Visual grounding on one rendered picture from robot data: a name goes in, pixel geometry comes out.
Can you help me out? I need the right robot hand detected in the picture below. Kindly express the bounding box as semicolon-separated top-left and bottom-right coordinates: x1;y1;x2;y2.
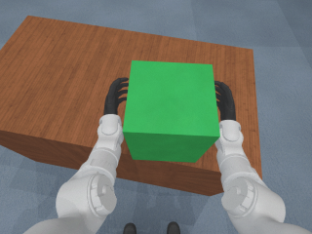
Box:
214;81;236;121

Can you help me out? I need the robot right forearm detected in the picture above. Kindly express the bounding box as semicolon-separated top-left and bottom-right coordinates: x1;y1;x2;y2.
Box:
214;120;270;191

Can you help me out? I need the left robot foot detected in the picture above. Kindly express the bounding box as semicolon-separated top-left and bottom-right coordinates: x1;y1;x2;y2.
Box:
123;222;137;234

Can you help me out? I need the carton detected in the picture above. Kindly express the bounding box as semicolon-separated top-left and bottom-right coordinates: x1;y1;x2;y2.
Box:
123;60;220;163

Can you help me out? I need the left robot hand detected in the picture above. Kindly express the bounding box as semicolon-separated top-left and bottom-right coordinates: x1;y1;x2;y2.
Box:
103;77;129;115

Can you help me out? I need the pedestal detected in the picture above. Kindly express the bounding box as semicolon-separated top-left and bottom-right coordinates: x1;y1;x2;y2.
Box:
0;16;262;197

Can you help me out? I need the left robot upper arm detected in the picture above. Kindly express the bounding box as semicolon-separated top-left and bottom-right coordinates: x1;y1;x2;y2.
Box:
23;173;117;234

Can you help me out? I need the right robot foot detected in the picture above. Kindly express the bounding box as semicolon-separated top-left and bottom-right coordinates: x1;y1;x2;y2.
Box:
167;221;180;234

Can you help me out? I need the robot foot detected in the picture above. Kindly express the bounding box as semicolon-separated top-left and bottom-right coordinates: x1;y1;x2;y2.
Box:
123;222;137;234
167;221;180;234

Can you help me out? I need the robot left forearm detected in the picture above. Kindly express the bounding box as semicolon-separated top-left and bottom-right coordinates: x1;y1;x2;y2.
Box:
56;114;124;209

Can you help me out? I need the right robot upper arm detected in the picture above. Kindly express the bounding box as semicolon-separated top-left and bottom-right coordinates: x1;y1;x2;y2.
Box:
221;176;312;234

